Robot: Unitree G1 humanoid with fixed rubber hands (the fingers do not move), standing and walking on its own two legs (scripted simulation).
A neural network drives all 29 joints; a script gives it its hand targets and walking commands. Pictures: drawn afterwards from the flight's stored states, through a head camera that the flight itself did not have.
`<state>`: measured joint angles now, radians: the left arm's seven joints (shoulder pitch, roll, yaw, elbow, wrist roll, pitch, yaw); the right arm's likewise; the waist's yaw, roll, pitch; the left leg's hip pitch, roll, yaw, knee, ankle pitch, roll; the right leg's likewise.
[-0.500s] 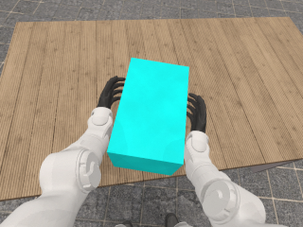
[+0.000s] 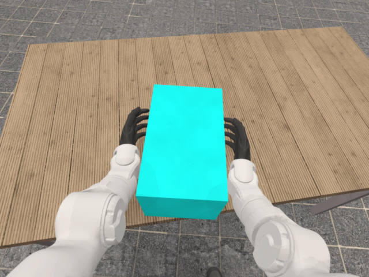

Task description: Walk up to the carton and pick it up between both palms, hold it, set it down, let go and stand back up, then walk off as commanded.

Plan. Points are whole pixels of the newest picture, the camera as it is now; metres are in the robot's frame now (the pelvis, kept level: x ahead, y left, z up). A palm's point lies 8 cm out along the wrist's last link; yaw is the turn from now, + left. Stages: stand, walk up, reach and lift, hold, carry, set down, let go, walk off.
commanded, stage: reach and lift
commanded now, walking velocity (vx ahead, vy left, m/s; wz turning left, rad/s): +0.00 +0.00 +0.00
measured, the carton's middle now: (184, 151) +0.41 +0.00 -0.02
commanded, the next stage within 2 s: none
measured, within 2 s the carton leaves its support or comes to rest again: leaves its support in 0.04 s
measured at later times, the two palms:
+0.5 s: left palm (121, 121) +0.40 +0.12 +0.11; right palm (261, 138) +0.36 -0.13 +0.10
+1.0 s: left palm (121, 119) +0.39 +0.11 +0.14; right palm (276, 127) +0.35 -0.14 +0.15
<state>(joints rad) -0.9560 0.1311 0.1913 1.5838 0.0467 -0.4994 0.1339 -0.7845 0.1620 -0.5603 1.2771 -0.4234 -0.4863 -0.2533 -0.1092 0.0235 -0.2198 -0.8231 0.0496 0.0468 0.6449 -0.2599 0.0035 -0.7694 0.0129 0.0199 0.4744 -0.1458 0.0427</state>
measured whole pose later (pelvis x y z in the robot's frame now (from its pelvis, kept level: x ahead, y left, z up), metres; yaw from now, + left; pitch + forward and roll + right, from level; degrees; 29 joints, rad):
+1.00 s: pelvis -0.03 +0.00 +0.01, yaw +1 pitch +10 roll -3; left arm -0.98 0.12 -0.01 1.35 -0.02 0.08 0.20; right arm -0.85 0.04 -0.17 1.02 -0.03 0.21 -0.21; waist -0.11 0.04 -0.30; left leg -0.58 0.05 0.05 0.65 -0.25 0.01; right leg -0.54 0.01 0.02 0.50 -0.15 0.04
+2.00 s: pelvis -0.02 +0.00 +0.02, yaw +1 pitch +4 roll -3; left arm -0.74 0.03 0.10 0.79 0.11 0.44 0.25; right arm -0.85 -0.05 0.00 0.93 0.13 0.33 -0.17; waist -0.04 0.04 -0.22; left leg -0.38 0.05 0.05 0.56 -0.24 0.01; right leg -0.33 0.01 0.02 0.39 -0.13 0.04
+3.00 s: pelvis -0.02 +0.00 +0.02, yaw +2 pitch +0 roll -3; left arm -0.68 0.02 0.15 0.54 0.15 0.58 0.19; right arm -0.85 -0.03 0.01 0.77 0.16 0.44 -0.21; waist -0.04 0.04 -0.18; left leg -0.30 0.05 0.05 0.54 -0.24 0.01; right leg -0.24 0.01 0.02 0.35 -0.12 0.04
